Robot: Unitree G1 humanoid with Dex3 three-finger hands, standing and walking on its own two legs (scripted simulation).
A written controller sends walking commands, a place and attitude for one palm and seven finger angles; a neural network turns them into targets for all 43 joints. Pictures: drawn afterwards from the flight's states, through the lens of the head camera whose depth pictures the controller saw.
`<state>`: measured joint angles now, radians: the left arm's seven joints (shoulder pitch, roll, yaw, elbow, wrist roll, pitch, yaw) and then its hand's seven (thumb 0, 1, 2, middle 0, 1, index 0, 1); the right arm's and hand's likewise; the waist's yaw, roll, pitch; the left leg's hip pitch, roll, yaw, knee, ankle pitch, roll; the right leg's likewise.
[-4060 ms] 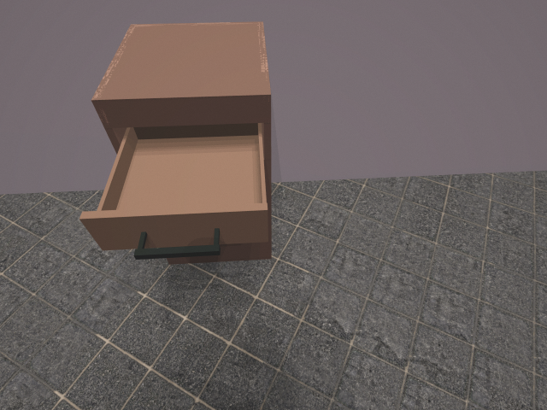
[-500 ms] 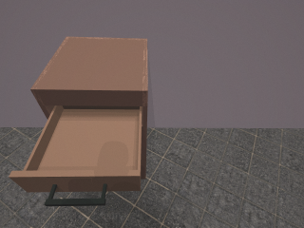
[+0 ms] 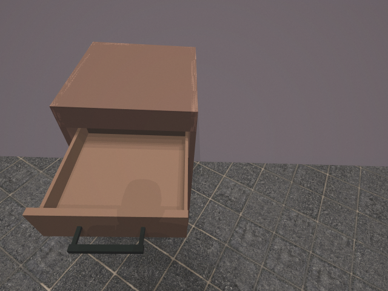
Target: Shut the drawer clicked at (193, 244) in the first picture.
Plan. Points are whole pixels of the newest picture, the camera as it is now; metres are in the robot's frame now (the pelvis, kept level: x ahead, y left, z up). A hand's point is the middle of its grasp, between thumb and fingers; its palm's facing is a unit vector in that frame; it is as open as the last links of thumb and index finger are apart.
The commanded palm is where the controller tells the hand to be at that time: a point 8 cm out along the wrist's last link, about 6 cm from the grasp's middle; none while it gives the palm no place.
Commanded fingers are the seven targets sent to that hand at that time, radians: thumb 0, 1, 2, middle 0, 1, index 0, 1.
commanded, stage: come to a stop and stand still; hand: left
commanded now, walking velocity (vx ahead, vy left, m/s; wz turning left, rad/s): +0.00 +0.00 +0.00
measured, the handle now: (108, 240) +0.26 +0.22 -0.12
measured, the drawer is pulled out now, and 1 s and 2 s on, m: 0.30 0.30 0.30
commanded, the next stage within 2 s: look again from close up in 0.50 s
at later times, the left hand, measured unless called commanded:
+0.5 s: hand out of the picture -0.03 +0.16 -0.18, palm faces +0.01 -0.99 -0.16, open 7.4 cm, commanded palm none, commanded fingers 0.00 0.90 0.90 -0.20 -0.30 -0.20 -0.30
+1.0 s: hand out of the picture -0.02 +0.15 -0.17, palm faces +0.01 -0.99 -0.16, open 7.4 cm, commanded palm none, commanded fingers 0.00 0.90 0.90 -0.20 -0.30 -0.20 -0.30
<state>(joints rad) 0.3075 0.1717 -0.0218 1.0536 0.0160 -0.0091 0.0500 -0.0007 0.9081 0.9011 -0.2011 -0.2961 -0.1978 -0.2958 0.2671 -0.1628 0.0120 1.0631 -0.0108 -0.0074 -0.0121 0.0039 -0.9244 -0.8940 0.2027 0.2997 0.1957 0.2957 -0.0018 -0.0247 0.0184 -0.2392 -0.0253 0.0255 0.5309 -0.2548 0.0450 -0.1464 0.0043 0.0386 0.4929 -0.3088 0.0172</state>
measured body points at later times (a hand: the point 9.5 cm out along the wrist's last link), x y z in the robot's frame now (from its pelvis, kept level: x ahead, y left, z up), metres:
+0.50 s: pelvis +0.00 +0.00 +0.01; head +0.00 +0.02 +0.45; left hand -0.03 +0.22 -0.16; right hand +0.01 -0.22 -0.15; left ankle +0.02 +0.09 -0.74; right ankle -0.02 -0.14 -0.74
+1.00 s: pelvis +0.00 -0.01 +0.01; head +0.01 +0.01 +0.46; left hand -0.02 +0.20 -0.16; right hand +0.00 -0.23 -0.15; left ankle +0.02 +0.09 -0.74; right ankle -0.02 -0.14 -0.74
